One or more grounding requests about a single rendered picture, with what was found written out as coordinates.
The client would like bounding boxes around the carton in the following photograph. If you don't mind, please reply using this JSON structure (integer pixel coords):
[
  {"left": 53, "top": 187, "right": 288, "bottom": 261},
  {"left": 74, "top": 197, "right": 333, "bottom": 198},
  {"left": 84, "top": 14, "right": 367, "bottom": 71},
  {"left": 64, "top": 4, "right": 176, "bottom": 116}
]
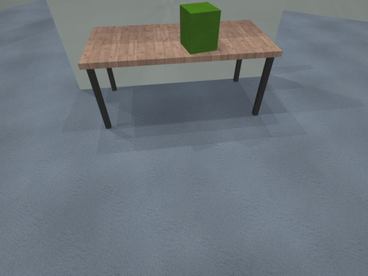
[{"left": 180, "top": 2, "right": 221, "bottom": 54}]

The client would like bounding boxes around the table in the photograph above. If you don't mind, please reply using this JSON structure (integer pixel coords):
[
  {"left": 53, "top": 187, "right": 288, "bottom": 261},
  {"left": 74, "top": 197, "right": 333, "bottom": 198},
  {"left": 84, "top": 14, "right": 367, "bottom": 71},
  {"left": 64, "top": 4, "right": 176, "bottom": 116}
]
[{"left": 78, "top": 20, "right": 283, "bottom": 129}]

